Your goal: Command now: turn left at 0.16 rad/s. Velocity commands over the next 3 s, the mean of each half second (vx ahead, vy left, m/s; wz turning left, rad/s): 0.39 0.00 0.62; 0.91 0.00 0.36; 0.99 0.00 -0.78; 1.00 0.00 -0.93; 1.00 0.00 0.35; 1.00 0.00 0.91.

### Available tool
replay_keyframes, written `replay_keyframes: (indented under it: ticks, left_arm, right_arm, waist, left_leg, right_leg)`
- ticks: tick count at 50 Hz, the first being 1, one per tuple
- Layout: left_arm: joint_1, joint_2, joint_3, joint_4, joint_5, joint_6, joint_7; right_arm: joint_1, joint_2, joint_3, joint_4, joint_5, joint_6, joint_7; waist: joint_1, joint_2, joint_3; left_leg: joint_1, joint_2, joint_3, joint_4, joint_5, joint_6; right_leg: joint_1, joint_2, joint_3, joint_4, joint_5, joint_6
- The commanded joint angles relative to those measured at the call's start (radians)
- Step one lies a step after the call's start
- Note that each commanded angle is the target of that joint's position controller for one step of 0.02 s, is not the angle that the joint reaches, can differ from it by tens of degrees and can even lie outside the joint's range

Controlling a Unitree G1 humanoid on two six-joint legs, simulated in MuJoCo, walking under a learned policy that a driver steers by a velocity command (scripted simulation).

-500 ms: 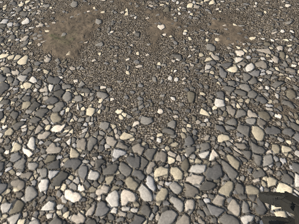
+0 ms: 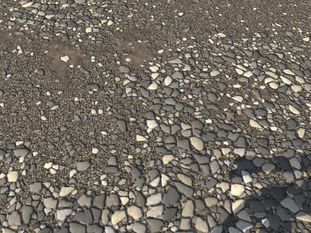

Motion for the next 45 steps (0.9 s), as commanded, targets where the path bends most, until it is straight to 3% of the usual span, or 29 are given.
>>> replay_keyframes:
  ticks: [1,4,6,7,8,9,10,11,13,17,18,20,22,27,28,29,30,31,32,33,34,35,36,37,38,39,40,42,45]
  left_arm:
    - [-0.029,0.056,0.014,-0.070,-0.006,-0.030,0.005]
    - [0.000,0.065,0.020,-0.045,-0.019,-0.045,0.006]
    - [0.069,0.066,0.027,-0.010,-0.022,-0.059,-0.002]
    - [0.125,0.097,0.037,0.009,-0.020,-0.064,-0.005]
    - [0.175,0.158,0.052,0.011,0.000,-0.061,0.000]
    - [0.163,0.206,0.068,0.017,0.030,-0.069,-0.016]
    - [0.092,0.153,0.052,-0.004,0.035,-0.089,-0.014]
    - [0.044,0.108,0.039,-0.011,0.017,-0.105,-0.004]
    - [0.052,0.070,0.025,-0.005,-0.009,-0.127,0.005]
    - [0.139,0.074,0.023,0.024,0.013,-0.155,-0.008]
    - [0.205,0.099,0.023,0.062,0.052,-0.143,-0.027]
    - [0.204,0.100,0.025,0.072,0.050,-0.145,-0.033]
    - [0.202,0.094,0.024,0.088,0.046,-0.155,-0.029]
    - [0.282,0.097,0.027,0.165,0.046,-0.156,-0.018]
    - [0.301,0.101,0.026,0.184,0.047,-0.152,-0.017]
    - [0.284,0.107,0.024,0.191,0.048,-0.148,-0.016]
    - [0.284,0.128,0.025,0.200,0.045,-0.142,-0.013]
    - [0.292,0.162,0.030,0.210,0.047,-0.129,-0.012]
    - [0.276,0.206,0.038,0.202,0.037,-0.121,-0.014]
    - [0.244,0.208,0.036,0.181,0.037,-0.125,-0.020]
    - [0.272,0.032,-0.007,0.097,0.036,-0.136,-0.053]
    - [0.133,0.085,-0.004,0.039,0.031,-0.163,-0.059]
    - [0.027,0.109,0.000,0.020,0.015,-0.171,-0.055]
    - [0.074,0.080,-0.014,0.042,0.003,-0.175,-0.048]
    - [0.102,0.069,-0.020,0.073,0.014,-0.168,-0.049]
    - [0.169,0.051,-0.025,0.102,0.027,-0.148,-0.057]
    - [0.207,0.043,-0.027,0.127,0.029,-0.123,-0.067]
    - [0.171,0.026,-0.026,0.142,0.021,-0.086,-0.078]
    - [0.023,0.007,-0.028,0.114,-0.007,-0.084,-0.084]
  right_arm:
    - [-0.008,-0.245,-0.068,-0.064,0.010,0.003,0.003]
    - [0.000,-0.237,-0.073,-0.065,0.028,0.006,-0.001]
    - [-0.023,-0.225,-0.077,-0.068,0.052,0.014,-0.011]
    - [-0.008,-0.202,-0.074,-0.068,0.058,0.017,-0.020]
    - [-0.008,-0.139,-0.059,-0.085,0.050,0.014,-0.019]
    - [-0.058,-0.144,-0.062,-0.125,0.054,-0.005,-0.014]
    - [-0.067,-0.205,-0.078,-0.124,0.043,-0.018,-0.011]
    - [-0.039,-0.211,-0.086,-0.102,0.037,-0.021,-0.004]
    - [0.022,-0.174,-0.080,-0.066,0.024,-0.022,0.009]
    - [-0.016,-0.142,-0.066,-0.099,0.034,-0.036,0.031]
    - [-0.081,-0.152,-0.069,-0.106,-0.087,0.005,0.076]
    - [-0.084,-0.144,-0.069,-0.116,-0.057,0.026,0.111]
    - [-0.105,-0.148,-0.066,-0.125,-0.042,0.027,0.124]
    - [-0.266,-0.119,-0.035,-0.184,-0.047,0.017,0.141]
    - [-0.287,-0.106,-0.026,-0.198,-0.045,0.018,0.138]
    - [-0.267,-0.098,-0.020,-0.198,-0.042,0.018,0.130]
    - [-0.220,-0.105,-0.021,-0.189,-0.039,0.018,0.117]
    - [-0.107,-0.132,-0.034,-0.164,-0.033,0.013,0.102]
    - [0.088,-0.174,-0.055,-0.116,-0.028,0.002,0.090]
    - [0.326,-0.243,-0.093,-0.039,-0.035,-0.005,0.072]
    - [0.251,-0.379,-0.122,-0.034,-0.033,0.003,0.055]
    - [0.312,-0.388,-0.126,-0.071,-0.020,0.007,0.044]
    - [0.298,-0.350,-0.115,-0.028,-0.039,0.005,0.033]
    - [0.274,-0.304,-0.103,-0.011,-0.044,-0.009,0.021]
    - [0.211,-0.242,-0.082,-0.013,-0.049,-0.028,0.016]
    - [0.156,-0.196,-0.061,-0.014,-0.045,-0.044,0.015]
    - [0.147,-0.165,-0.047,-0.010,-0.040,-0.062,0.019]
    - [0.179,-0.149,-0.040,0.030,-0.025,-0.098,0.029]
    - [0.225,-0.143,-0.033,0.063,-0.026,-0.123,0.043]
  waist:
    - [-0.015,0.240,-0.115]
    - [0.005,0.230,-0.137]
    - [0.055,0.214,-0.154]
    - [0.071,0.168,-0.216]
    - [0.088,-0.035,-0.233]
    - [0.108,-0.249,-0.131]
    - [0.087,-0.192,-0.063]
    - [0.063,-0.170,-0.034]
    - [0.058,-0.134,-0.026]
    - [0.092,-0.098,0.021]
    - [0.097,-0.002,0.047]
    - [0.089,-0.074,0.078]
    - [0.080,-0.095,0.099]
    - [0.123,-0.071,0.150]
    - [0.125,-0.076,0.150]
    - [0.095,-0.079,0.125]
    - [0.060,-0.095,0.062]
    - [-0.006,-0.110,-0.033]
    - [-0.101,-0.124,-0.150]
    - [-0.214,-0.068,-0.277]
    - [-0.076,0.257,-0.308]
    - [-0.146,0.159,-0.455]
    - [-0.146,0.078,-0.298]
    - [-0.087,0.036,-0.181]
    - [-0.034,-0.026,-0.125]
    - [0.023,-0.011,-0.092]
    - [0.048,0.016,-0.075]
    - [0.058,0.022,0.016]
    - [0.021,0.051,0.103]
  left_leg:
    - [0.149,0.176,-0.294,-0.126,0.165,0.187]
    - [0.191,0.199,-0.414,-0.120,0.181,0.187]
    - [0.135,0.162,-0.416,-0.095,0.150,0.144]
    - [0.000,0.115,-0.374,-0.070,-0.122,0.092]
    - [-0.279,0.013,-0.222,0.132,-0.429,0.022]
    - [-0.504,-0.051,-0.059,0.333,-0.384,0.000]
    - [-0.561,0.043,-0.065,0.462,-0.301,-0.009]
    - [-0.589,0.049,-0.055,0.525,-0.220,-0.016]
    - [-0.639,0.080,-0.031,0.665,-0.113,-0.044]
    - [-0.697,0.125,0.012,0.784,0.035,-0.068]
    - [-0.647,0.088,0.054,0.791,0.008,-0.056]
    - [-0.657,0.098,0.052,0.764,0.055,-0.047]
    - [-0.666,0.117,0.055,0.703,0.095,-0.032]
    - [-0.647,0.147,0.183,0.462,0.014,0.060]
    - [-0.629,0.136,0.215,0.419,-0.038,0.089]
    - [-0.529,0.101,0.256,0.356,-0.096,0.125]
    - [-0.389,0.036,0.311,0.331,-0.151,0.157]
    - [-0.218,-0.043,0.344,0.340,-0.222,0.183]
    - [0.044,-0.092,0.319,0.313,-0.232,0.210]
    - [0.413,-0.084,0.190,0.217,-0.219,0.235]
    - [0.712,0.222,-0.367,0.040,-0.582,0.328]
    - [0.728,0.330,-0.766,-0.169,-0.686,0.352]
    - [0.653,0.323,-0.636,-0.207,-0.520,0.297]
    - [0.486,0.322,-0.507,-0.194,-0.347,0.276]
    - [0.325,0.280,-0.386,-0.195,-0.255,0.241]
    - [0.204,0.239,-0.277,-0.222,-0.203,0.219]
    - [0.121,0.231,-0.223,-0.254,-0.165,0.212]
    - [0.072,0.197,-0.104,-0.316,-0.043,0.156]
    - [0.087,0.115,0.119,-0.370,0.303,0.049]
  right_leg:
    - [0.028,0.027,-0.082,-0.217,-0.008,0.010]
    - [0.077,0.043,-0.036,-0.390,0.054,-0.025]
    - [0.221,0.040,-0.043,-0.615,0.207,-0.069]
    - [0.411,-0.031,-0.019,-0.663,0.243,-0.109]
    - [0.595,-0.246,0.182,-0.673,0.047,-0.213]
    - [0.510,-0.421,0.436,-0.787,-0.176,-0.317]
    - [0.477,-0.426,0.416,-0.806,-0.237,-0.316]
    - [0.484,-0.371,0.329,-0.814,-0.189,-0.267]
    - [0.524,-0.323,0.195,-0.806,-0.053,-0.219]
    - [0.469,-0.291,0.022,-0.835,0.057,-0.219]
    - [0.371,-0.281,-0.026,-0.868,0.024,-0.209]
    - [0.353,-0.277,-0.091,-0.881,0.048,-0.198]
    - [0.366,-0.295,-0.139,-0.898,0.069,-0.192]
    - [0.518,-0.334,-0.288,-0.914,0.239,-0.193]
    - [0.559,-0.339,-0.322,-0.882,0.378,-0.190]
    - [0.560,-0.325,-0.382,-0.808,0.663,-0.177]
    - [0.559,-0.324,-0.414,-0.700,1.047,-0.171]
    - [0.552,-0.337,-0.421,-0.511,1.368,-0.175]
    - [0.460,-0.351,-0.414,-0.264,1.463,-0.177]
    - [0.224,-0.323,-0.405,0.064,1.242,-0.147]
    - [-0.283,-0.131,-0.365,0.432,0.066,-0.081]
    - [-0.365,-0.051,-0.127,0.580,0.041,-0.088]
    - [-0.459,-0.107,-0.087,0.581,0.164,-0.114]
    - [-0.422,-0.153,-0.112,0.525,0.215,-0.128]
    - [-0.340,-0.193,-0.106,0.451,0.233,-0.137]
    - [-0.260,-0.211,-0.093,0.411,0.243,-0.140]
    - [-0.202,-0.221,-0.081,0.380,0.242,-0.139]
    - [-0.249,-0.217,-0.081,0.318,0.261,-0.143]
    - [-0.324,-0.131,-0.100,0.130,0.406,-0.166]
